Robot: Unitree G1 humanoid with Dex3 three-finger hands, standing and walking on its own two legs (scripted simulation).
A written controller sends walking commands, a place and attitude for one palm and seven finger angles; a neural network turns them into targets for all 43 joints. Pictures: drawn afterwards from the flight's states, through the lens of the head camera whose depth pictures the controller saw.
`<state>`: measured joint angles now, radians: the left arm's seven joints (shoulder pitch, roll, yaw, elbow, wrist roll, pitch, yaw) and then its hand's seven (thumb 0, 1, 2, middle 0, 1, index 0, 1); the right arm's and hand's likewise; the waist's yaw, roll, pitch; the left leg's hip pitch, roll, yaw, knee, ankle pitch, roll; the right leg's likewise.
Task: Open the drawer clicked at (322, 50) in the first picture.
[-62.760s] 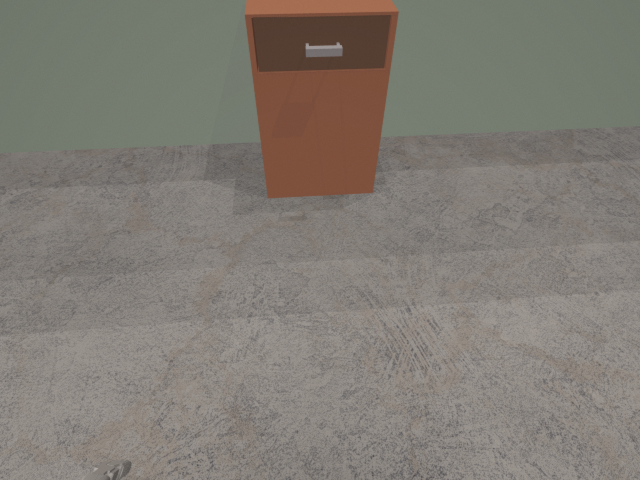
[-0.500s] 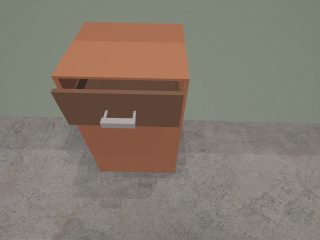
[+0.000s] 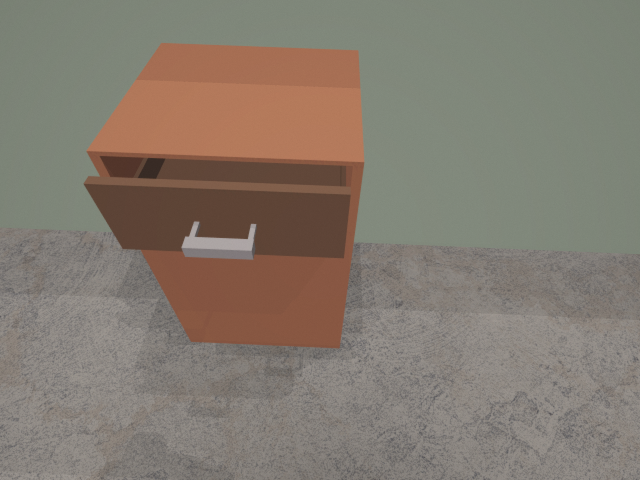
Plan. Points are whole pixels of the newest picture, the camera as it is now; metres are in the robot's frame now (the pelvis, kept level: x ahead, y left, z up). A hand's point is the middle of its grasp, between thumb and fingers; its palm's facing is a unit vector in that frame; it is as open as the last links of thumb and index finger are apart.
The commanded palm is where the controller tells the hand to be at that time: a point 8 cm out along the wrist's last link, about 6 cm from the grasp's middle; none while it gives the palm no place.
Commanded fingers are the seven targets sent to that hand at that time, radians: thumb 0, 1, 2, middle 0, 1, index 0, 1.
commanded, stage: look again from close up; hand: left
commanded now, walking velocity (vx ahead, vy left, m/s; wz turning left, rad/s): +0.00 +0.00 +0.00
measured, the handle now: (222, 238) +0.51 +0.21 -0.07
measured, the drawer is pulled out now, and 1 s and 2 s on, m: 0.08 0.08 0.08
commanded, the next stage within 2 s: raise the hand with hooked fingers in 0.08 s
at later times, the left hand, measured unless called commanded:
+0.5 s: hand (196, 430) +0.18 +0.17 -0.04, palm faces -0.03 -0.23 -0.97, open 8.0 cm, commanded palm +0.13 +0.20 -0.03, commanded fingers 0.00 0.50 0.73 -0.23 -0.56 -0.23 -0.56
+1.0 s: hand (181, 406) +0.20 +0.18 -0.01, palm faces +0.02 -0.10 -0.99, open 10.9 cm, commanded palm +0.17 +0.19 +0.04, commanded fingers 0.00 -0.08 0.48 -0.27 -0.93 -0.27 -0.93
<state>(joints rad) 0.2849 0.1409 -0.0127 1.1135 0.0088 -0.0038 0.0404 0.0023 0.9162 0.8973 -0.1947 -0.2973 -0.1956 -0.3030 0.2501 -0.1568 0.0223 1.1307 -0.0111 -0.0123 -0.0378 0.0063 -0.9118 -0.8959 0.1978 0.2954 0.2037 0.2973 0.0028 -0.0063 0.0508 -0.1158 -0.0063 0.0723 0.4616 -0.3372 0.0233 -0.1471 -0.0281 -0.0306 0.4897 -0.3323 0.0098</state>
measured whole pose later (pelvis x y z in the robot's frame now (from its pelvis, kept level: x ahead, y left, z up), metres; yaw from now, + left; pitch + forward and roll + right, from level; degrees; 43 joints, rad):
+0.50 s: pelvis -0.05 -0.04 -0.03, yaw -5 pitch +11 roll +3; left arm 0.32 0.31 -0.04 0.07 0.94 -0.04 0.38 0.01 0.74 0.82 -0.20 -0.41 -0.20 -0.42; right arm 0.08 -0.26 -0.05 0.64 -0.05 -0.07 0.02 0.01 -0.91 -0.90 0.20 0.30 0.20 0.30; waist 0.06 0.00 -0.13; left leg -0.53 0.00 0.01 0.72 -0.38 -0.04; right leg -0.63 0.03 0.05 0.83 -0.38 -0.05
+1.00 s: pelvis -0.07 -0.02 -0.03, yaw -6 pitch +7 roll +2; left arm 0.18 0.34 -0.07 0.10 1.00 0.06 0.35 0.00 0.14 0.57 -0.27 -0.79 -0.27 -0.79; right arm 0.16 -0.20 0.02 0.62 -0.03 0.04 -0.07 0.01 -0.90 -0.90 0.20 0.30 0.21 0.30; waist 0.04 0.05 -0.07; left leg -0.50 -0.03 -0.05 0.73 -0.36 -0.03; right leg -0.57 0.03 0.05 0.78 -0.33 -0.03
